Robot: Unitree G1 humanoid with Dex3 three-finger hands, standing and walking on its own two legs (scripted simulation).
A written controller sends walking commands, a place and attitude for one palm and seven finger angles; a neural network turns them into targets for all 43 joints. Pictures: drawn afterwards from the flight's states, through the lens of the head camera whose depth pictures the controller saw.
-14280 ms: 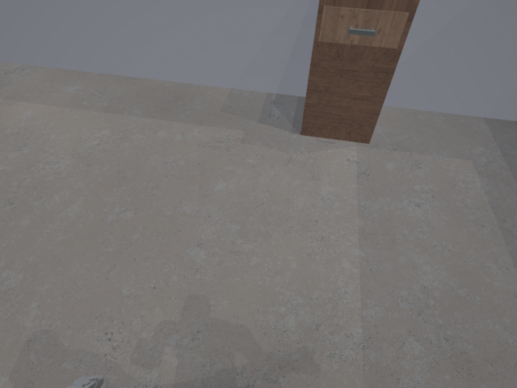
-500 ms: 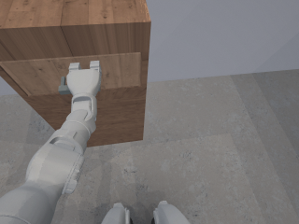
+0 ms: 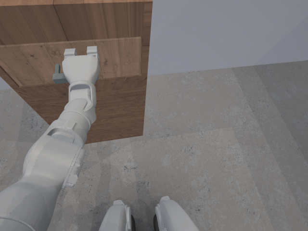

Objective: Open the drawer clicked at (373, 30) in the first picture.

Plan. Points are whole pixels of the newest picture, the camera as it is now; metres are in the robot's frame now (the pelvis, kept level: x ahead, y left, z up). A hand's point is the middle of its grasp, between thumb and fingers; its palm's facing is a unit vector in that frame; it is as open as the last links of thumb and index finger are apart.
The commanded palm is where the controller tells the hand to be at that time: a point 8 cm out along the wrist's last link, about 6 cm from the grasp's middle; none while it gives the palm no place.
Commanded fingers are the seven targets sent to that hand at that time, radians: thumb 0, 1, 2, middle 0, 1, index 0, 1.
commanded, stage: lower the fingers behind the handle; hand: left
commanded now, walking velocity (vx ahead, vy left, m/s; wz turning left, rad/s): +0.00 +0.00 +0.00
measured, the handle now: (76, 71) +0.57 +0.16 +0.00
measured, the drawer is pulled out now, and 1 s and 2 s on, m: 0.00 0.00 0.00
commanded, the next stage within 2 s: lift the fingers back up to retry in 0.06 s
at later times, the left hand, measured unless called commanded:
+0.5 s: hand (86, 80) +0.53 +0.13 +0.02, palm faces -0.05 -0.02 -1.00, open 13.7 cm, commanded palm +0.52 +0.13 +0.08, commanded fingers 0.00 -0.50 0.30 -0.30 -1.20 -0.30 -1.20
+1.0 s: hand (82, 71) +0.53 +0.13 +0.06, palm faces -0.06 -0.06 -1.00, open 13.6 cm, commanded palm +0.51 +0.13 +0.12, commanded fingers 0.00 -0.50 0.30 -0.30 -1.20 -0.30 -1.20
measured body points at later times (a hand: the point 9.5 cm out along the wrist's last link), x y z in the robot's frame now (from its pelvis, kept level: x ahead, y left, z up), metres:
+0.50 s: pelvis +0.01 +0.01 +0.02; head +0.14 +0.01 +0.45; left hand +0.52 +0.13 +0.07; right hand +0.01 -0.25 -0.11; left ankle +0.04 +0.07 -0.64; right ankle +0.03 -0.10 -0.64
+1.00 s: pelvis +0.06 -0.01 +0.06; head +0.15 -0.01 +0.50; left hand +0.52 +0.13 +0.11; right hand +0.10 -0.27 -0.08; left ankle +0.04 +0.07 -0.64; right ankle +0.03 -0.10 -0.64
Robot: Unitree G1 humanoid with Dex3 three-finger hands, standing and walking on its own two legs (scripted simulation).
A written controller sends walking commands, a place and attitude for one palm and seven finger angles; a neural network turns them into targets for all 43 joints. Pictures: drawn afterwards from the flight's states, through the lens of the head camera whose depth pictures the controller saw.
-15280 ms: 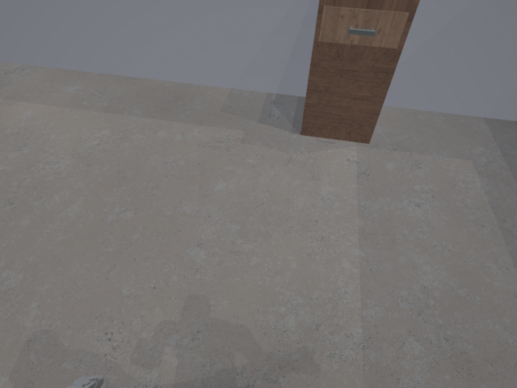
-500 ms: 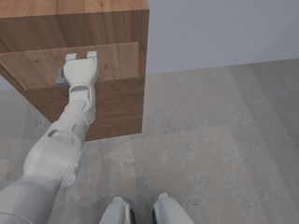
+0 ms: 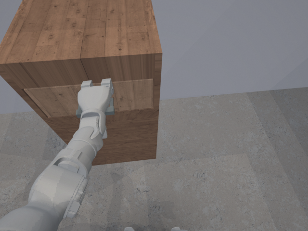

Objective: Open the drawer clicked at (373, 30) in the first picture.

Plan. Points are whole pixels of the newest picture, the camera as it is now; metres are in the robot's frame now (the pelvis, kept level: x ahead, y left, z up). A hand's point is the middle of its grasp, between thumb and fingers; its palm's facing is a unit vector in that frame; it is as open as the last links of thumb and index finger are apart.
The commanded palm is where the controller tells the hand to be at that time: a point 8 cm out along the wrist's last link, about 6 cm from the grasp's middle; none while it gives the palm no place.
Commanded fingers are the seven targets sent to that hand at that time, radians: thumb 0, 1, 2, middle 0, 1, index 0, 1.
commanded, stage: re-aim the fingers above the handle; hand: left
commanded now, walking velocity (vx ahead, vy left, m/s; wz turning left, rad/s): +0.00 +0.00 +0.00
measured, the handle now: (96, 107) +0.51 +0.17 -0.06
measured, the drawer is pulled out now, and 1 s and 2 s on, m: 0.00 0.00 0.00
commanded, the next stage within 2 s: none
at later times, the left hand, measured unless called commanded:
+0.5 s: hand (99, 109) +0.46 +0.14 +0.00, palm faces -0.02 -0.05 -1.00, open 13.8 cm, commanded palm +0.44 +0.14 +0.06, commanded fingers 0.00 -0.50 0.30 -0.30 -1.20 -0.30 -1.20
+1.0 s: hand (96, 111) +0.45 +0.15 +0.00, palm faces +0.00 -0.03 -1.00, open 13.8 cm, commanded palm +0.44 +0.14 +0.06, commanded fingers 0.00 -0.50 0.30 -0.30 -1.20 -0.30 -1.20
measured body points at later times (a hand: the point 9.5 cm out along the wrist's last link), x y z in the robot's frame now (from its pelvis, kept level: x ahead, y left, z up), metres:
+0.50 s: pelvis -0.01 +0.00 -0.01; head +0.08 -0.01 +0.44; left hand +0.46 +0.14 +0.05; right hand +0.03 -0.27 -0.14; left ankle -0.02 +0.08 -0.70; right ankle -0.04 -0.09 -0.70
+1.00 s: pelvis -0.02 +0.01 -0.01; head +0.07 +0.01 +0.43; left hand +0.45 +0.15 +0.06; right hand +0.00 -0.26 -0.14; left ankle -0.02 +0.08 -0.70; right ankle -0.04 -0.09 -0.70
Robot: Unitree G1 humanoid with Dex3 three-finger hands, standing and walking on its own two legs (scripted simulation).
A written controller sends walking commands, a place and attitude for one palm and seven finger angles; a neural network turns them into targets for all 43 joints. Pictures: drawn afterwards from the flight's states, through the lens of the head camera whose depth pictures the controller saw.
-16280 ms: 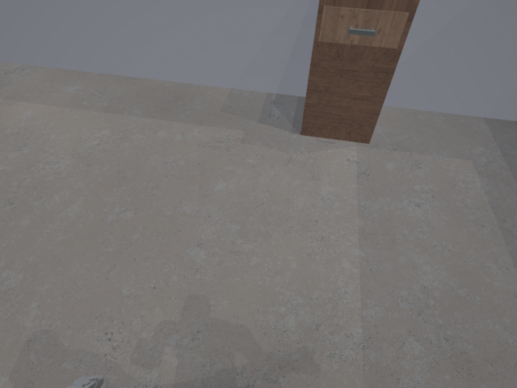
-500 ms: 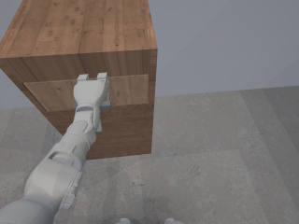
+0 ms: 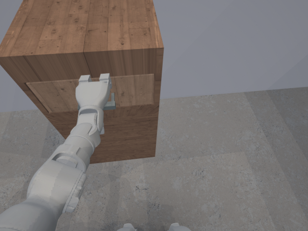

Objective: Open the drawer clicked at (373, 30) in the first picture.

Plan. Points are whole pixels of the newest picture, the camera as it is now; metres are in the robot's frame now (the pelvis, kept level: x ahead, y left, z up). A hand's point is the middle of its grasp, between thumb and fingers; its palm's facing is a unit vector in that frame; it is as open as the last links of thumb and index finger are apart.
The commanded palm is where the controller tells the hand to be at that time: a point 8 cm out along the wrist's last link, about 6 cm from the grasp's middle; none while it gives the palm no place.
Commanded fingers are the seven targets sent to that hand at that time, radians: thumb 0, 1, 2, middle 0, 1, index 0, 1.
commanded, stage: re-aim the fingers above the handle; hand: left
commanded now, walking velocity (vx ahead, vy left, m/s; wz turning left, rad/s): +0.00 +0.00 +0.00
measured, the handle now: (97, 101) +0.53 +0.16 -0.05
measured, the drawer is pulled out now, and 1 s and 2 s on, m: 0.00 0.00 0.00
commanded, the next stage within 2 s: lower the fingers behind the handle in 1.06 s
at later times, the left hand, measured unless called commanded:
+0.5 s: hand (101, 103) +0.49 +0.13 +0.00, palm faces -0.02 -0.04 -1.00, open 13.8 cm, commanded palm +0.47 +0.14 +0.06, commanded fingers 0.00 -0.50 0.30 -0.30 -1.20 -0.30 -1.20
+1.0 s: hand (100, 102) +0.49 +0.13 +0.00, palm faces -0.03 -0.02 -1.00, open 13.7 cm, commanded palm +0.47 +0.13 +0.06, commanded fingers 0.00 -0.50 0.30 -0.30 -1.20 -0.30 -1.20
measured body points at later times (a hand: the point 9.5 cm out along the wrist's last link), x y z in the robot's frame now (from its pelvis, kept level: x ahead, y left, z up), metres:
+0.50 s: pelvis +0.01 +0.00 +0.00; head +0.10 -0.01 +0.44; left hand +0.48 +0.13 +0.06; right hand +0.02 -0.26 -0.14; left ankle +0.00 +0.07 -0.69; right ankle -0.02 -0.10 -0.69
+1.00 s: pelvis +0.01 -0.01 +0.00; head +0.10 -0.01 +0.44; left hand +0.48 +0.13 +0.06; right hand +0.03 -0.27 -0.13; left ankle +0.00 +0.07 -0.69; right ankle -0.02 -0.10 -0.69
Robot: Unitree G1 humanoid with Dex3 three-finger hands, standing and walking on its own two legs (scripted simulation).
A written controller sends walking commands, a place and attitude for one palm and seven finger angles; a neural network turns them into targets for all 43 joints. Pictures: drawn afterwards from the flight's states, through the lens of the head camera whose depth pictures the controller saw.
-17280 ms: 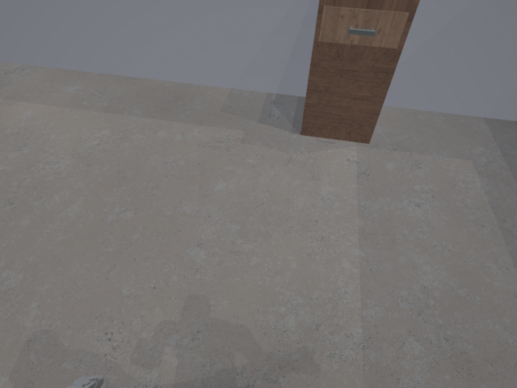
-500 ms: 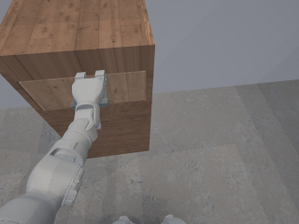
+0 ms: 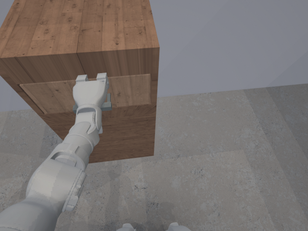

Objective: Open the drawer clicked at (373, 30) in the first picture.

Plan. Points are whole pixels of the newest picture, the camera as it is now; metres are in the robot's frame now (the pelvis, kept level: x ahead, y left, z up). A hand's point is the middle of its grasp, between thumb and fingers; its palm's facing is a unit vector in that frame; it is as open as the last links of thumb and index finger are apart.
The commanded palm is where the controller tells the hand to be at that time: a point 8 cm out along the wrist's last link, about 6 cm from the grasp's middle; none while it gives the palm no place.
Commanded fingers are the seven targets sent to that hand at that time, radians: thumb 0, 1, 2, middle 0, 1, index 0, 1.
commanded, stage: re-aim the fingers above the handle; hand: left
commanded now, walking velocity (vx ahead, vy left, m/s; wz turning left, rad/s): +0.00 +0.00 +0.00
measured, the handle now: (93, 102) +0.52 +0.17 -0.05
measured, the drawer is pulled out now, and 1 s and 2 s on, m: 0.00 0.00 0.00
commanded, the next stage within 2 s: lower the fingers behind the handle in 0.06 s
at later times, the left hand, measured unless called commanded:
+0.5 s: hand (99, 110) +0.47 +0.14 -0.02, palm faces -0.05 -0.04 -1.00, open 13.8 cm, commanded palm +0.46 +0.14 +0.03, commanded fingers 0.00 -0.50 0.30 -0.30 -1.20 -0.30 -1.20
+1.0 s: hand (97, 113) +0.47 +0.15 -0.04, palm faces -0.01 -0.02 -1.00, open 13.8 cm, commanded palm +0.45 +0.14 +0.00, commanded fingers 0.00 -0.50 0.30 -0.30 -1.20 -0.30 -1.20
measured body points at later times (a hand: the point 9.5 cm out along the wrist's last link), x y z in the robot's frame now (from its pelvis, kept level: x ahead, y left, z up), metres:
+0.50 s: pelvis -0.01 +0.00 -0.01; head +0.09 -0.01 +0.43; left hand +0.47 +0.14 +0.03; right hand +0.01 -0.26 -0.14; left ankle -0.01 +0.08 -0.69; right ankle -0.03 -0.09 -0.69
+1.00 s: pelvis -0.01 +0.00 -0.03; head +0.10 +0.01 +0.41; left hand +0.47 +0.15 +0.01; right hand +0.00 -0.26 -0.16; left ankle -0.01 +0.08 -0.69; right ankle -0.03 -0.09 -0.69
